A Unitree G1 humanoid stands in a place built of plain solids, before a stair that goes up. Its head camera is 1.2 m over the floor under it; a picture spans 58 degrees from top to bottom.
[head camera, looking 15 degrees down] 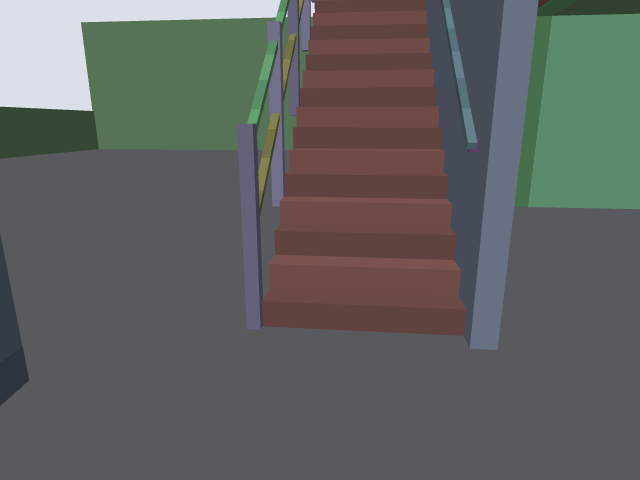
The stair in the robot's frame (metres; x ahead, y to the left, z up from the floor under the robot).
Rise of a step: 0.17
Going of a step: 0.21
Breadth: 1.20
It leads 6 degrees to the right of straight ahead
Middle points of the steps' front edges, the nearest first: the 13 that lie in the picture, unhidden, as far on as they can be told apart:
2.37 -0.25 0.17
2.57 -0.27 0.34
2.78 -0.29 0.50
2.99 -0.31 0.67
3.19 -0.33 0.84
3.40 -0.35 1.01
3.60 -0.37 1.17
3.81 -0.39 1.34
4.02 -0.42 1.51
4.22 -0.44 1.68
4.43 -0.46 1.84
4.63 -0.48 2.01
4.84 -0.50 2.18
